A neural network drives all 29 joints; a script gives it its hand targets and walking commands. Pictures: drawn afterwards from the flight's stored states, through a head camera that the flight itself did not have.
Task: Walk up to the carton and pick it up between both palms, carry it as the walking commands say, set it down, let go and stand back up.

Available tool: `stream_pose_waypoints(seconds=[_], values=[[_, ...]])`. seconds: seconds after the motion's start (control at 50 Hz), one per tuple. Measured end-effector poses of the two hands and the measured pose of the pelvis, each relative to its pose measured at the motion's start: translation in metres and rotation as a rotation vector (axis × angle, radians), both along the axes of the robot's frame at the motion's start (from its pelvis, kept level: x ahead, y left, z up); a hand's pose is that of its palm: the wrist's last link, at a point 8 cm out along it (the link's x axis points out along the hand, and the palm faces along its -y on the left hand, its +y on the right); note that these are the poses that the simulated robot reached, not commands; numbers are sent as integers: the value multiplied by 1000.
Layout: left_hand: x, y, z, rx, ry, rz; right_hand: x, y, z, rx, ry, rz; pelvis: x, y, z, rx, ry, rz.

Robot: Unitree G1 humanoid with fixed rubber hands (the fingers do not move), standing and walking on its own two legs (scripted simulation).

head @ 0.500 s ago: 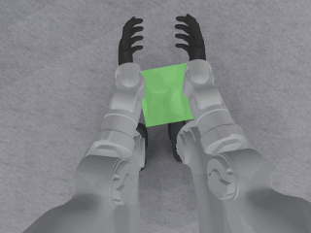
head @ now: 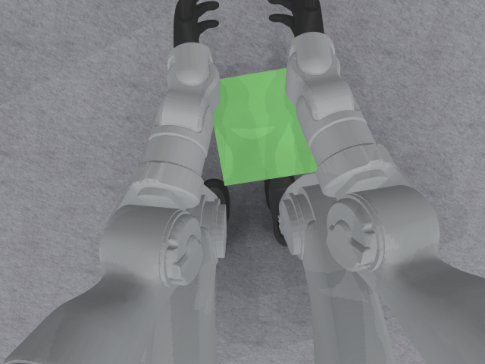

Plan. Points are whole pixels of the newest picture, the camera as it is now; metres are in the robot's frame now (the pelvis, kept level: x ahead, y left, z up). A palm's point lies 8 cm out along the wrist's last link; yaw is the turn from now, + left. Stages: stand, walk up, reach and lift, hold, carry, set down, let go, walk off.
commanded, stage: set down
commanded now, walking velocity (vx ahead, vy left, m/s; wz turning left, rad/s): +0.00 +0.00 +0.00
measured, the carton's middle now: (260, 121) +0.38 -0.03 -0.33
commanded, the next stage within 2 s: none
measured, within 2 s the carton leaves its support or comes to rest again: neither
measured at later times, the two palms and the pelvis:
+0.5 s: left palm (190, 26) +0.52 +0.06 -0.20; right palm (297, 18) +0.51 -0.08 -0.20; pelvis +0.00 +0.00 -0.01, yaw +0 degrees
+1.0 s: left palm (191, 29) +0.51 +0.06 -0.20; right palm (296, 21) +0.51 -0.07 -0.20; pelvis -0.01 +0.00 -0.02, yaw +0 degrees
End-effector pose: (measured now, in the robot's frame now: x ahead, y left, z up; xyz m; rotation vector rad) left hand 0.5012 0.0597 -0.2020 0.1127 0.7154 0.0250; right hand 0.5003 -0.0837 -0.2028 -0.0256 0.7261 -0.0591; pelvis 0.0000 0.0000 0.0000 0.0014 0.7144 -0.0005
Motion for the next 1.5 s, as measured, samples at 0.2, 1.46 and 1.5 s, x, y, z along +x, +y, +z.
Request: stream_pose_waypoints(seconds=[0.2,1.46,1.5], values=[[2,5,-2,-15,13,2,1,3,0,6,8,19,-4,3,-7,-5,-16,-1],[7,10,-6,-7,19,-63,10,8,-2,10,34,93,-8,4,-25,-8,-30,1],[2,22,-13,23,43,-51,11,6,-2,4,31,88,-8,4,-25,-7,-28,1]])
